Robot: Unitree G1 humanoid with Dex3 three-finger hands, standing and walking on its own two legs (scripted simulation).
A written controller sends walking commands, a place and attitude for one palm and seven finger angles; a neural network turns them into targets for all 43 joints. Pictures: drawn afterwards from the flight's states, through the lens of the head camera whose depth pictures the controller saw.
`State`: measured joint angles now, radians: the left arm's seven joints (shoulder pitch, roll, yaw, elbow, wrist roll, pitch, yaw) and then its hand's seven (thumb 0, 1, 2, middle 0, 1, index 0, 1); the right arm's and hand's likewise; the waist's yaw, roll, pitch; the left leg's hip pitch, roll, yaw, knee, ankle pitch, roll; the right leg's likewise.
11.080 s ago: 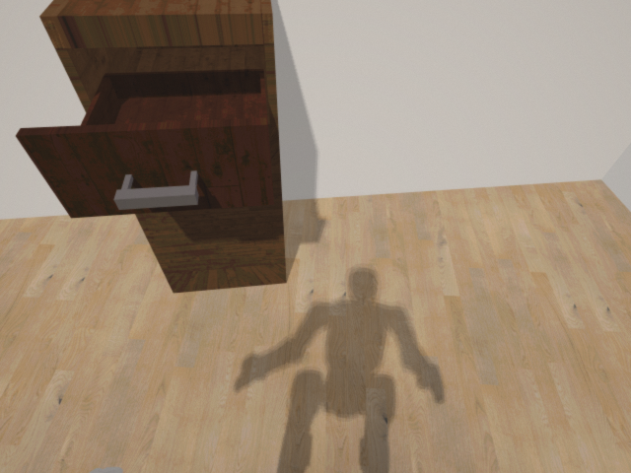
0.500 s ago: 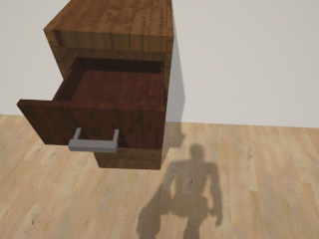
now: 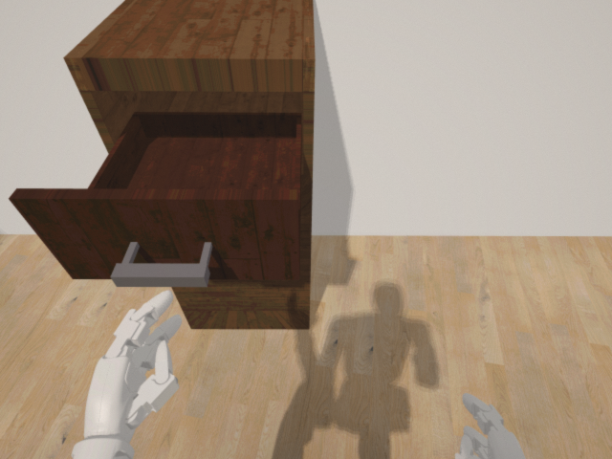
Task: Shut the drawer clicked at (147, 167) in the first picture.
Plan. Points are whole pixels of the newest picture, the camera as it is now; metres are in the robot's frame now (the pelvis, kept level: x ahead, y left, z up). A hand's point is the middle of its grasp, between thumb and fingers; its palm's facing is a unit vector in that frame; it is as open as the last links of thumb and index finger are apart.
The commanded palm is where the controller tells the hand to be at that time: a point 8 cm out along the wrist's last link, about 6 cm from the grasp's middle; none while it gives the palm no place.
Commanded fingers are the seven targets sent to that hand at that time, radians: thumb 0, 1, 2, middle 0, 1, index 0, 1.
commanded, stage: raise the hand and make a fist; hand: left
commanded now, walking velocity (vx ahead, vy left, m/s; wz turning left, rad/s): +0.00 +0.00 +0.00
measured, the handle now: (166, 262) +0.37 +0.21 +0.06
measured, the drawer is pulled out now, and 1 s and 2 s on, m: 0.28 0.28 0.28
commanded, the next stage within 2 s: bring the fist close to the handle in 1.66 s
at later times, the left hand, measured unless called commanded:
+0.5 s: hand (155, 407) +0.18 +0.18 +0.05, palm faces +0.00 -1.00 -0.05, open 4.3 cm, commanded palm +0.14 +0.23 +0.06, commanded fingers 0.00 0.90 0.90 -0.96 -1.12 -0.96 -1.12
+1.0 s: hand (132, 391) +0.17 +0.18 +0.11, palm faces +0.01 -1.00 -0.06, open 3.1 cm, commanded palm +0.14 +0.22 +0.13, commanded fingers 0.00 0.90 0.90 -1.40 -1.60 -1.40 -1.60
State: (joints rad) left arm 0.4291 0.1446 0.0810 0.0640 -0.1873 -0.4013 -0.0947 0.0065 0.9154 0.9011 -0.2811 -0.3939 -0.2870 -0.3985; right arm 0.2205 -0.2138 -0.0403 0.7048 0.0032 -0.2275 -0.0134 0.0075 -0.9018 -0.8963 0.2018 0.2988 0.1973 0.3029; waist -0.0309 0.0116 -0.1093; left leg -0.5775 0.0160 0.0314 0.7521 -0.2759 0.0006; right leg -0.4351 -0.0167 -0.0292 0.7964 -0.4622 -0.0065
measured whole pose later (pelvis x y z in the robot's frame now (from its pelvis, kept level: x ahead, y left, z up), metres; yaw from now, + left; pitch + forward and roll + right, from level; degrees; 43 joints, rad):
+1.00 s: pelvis +0.00 +0.01 -0.01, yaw +1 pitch +3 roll -2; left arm 0.58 0.23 0.07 -0.44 -0.23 -0.13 -0.16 0.02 0.90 0.90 -1.27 -1.46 -1.27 -1.46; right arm 0.22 -0.20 0.04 0.51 0.04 -0.24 -0.04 0.01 -0.90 -0.90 0.20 0.30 0.20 0.30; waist 0.03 0.04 -0.10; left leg -0.56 0.02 0.00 0.84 -0.33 0.02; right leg -0.37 -0.01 -0.06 0.80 -0.48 0.01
